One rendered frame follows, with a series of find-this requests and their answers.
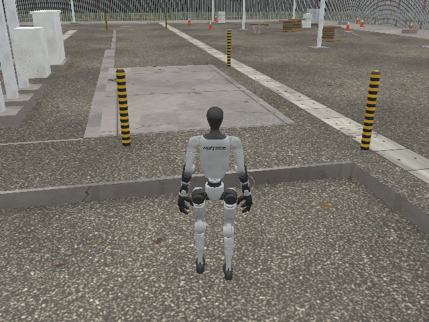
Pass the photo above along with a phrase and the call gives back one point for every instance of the robot right upper arm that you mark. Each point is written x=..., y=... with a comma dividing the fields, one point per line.
x=235, y=142

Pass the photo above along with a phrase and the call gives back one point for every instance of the robot left upper arm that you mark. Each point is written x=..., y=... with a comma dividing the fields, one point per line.
x=191, y=152

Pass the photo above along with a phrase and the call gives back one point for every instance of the right robot forearm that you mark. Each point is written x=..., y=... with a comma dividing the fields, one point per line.
x=245, y=182

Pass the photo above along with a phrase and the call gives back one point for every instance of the robot left shin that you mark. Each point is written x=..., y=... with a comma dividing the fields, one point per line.
x=199, y=243

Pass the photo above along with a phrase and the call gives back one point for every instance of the robot right hand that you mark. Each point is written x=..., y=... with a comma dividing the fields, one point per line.
x=247, y=204

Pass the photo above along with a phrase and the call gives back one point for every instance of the humanoid robot head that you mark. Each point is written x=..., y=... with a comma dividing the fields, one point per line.
x=215, y=117

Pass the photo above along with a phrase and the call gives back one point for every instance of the left robot forearm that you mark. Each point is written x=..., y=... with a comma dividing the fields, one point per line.
x=185, y=182

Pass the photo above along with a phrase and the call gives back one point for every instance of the robot left hand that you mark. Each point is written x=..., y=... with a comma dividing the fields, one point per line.
x=182, y=205

